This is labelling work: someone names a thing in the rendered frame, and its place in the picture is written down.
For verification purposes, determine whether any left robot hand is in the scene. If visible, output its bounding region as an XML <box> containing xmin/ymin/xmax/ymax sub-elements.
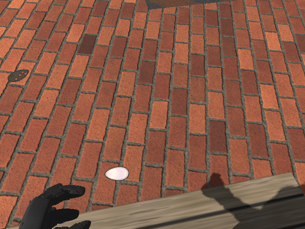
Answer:
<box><xmin>18</xmin><ymin>183</ymin><xmax>92</xmax><ymax>229</ymax></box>

